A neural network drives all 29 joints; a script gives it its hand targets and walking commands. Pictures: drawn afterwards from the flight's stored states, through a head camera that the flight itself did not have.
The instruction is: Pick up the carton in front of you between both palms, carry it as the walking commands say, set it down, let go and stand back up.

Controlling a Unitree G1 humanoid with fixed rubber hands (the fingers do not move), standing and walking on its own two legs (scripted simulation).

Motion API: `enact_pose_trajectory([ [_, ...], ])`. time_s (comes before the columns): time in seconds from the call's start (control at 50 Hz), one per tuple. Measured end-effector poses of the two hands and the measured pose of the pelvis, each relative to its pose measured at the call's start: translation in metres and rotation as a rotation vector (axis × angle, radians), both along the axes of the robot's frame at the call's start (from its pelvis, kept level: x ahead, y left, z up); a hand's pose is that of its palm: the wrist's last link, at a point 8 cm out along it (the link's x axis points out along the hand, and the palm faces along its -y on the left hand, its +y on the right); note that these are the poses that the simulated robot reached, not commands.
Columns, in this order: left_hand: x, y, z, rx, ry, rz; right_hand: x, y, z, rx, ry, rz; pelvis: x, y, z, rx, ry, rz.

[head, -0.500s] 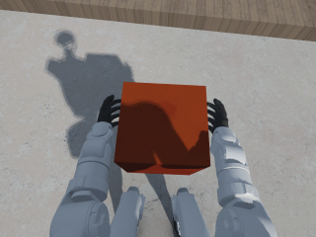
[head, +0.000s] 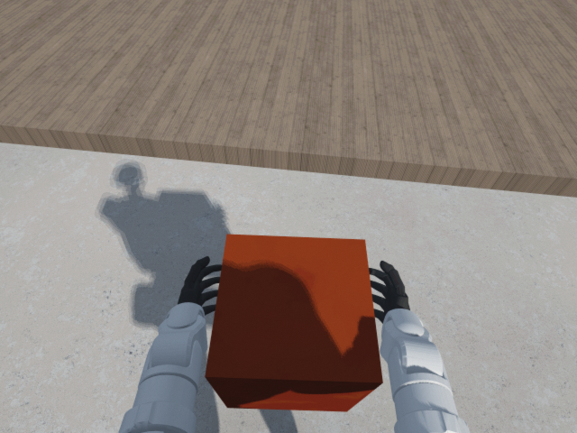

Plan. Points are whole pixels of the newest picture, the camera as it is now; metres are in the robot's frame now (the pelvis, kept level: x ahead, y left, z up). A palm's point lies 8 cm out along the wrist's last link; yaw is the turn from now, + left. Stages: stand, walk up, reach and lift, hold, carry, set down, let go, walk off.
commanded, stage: reach and lift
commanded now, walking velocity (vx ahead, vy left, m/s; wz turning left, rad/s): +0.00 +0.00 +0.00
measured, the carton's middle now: (291, 329) +0.31 +0.00 -0.09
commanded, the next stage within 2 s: hold in 1.24 s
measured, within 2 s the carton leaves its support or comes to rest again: neither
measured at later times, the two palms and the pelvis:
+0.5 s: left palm (177, 303) +0.29 +0.15 +0.05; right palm (414, 307) +0.29 -0.15 +0.06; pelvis -0.01 +0.00 +0.03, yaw +0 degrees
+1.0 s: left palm (176, 290) +0.30 +0.15 +0.07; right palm (415, 294) +0.30 -0.15 +0.07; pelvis +0.01 +0.00 +0.04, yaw +0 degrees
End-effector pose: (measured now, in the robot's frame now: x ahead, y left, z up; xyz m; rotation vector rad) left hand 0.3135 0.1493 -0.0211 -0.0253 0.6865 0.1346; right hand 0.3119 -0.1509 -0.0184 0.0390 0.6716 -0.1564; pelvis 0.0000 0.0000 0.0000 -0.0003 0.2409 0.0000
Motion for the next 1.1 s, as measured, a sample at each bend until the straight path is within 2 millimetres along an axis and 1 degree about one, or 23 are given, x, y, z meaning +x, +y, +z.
enact_pose_trajectory([
  [0.1,-0.007,0.001,0.03,0.0,-0.012,0.004,-0.006,0.001,0.03,-0.001,-0.012,0.005,0.008,0.0,0.017,-0.001,-0.091,0.001],
  [0.2,-0.015,0.0,0.058,0.009,-0.027,0.003,-0.012,0.0,0.059,-0.009,-0.027,0.019,0.011,0.001,0.029,-0.001,-0.181,0.002],
  [0.26,-0.018,0.0,0.07,0.025,-0.027,-0.011,-0.015,0.0,0.071,-0.022,-0.027,0.029,0.01,0.0,0.032,-0.001,-0.227,0.001],
  [0.3,-0.02,0.0,0.075,0.028,-0.018,-0.016,-0.017,-0.001,0.076,-0.028,-0.018,0.033,0.008,0.0,0.034,-0.001,-0.253,0.001],
  [0.46,-0.028,0.0,0.074,0.028,0.02,-0.018,-0.025,-0.001,0.074,-0.029,0.02,0.036,-0.006,-0.001,0.033,0.0,-0.296,-0.001],
  [0.6,-0.024,0.0,0.081,0.026,-0.005,-0.015,-0.022,-0.001,0.08,-0.023,-0.005,0.032,-0.01,-0.001,0.033,0.001,-0.302,0.001],
  [0.96,-0.018,0.0,0.088,0.044,0.0,-0.026,-0.014,0.0,0.088,-0.046,0.0,0.051,0.006,0.0,0.038,0.0,-0.31,0.002],
  [1.1,-0.017,0.001,0.091,0.051,0.0,-0.032,-0.014,0.0,0.091,-0.053,0.001,0.055,0.011,0.0,0.04,0.0,-0.317,0.001],
])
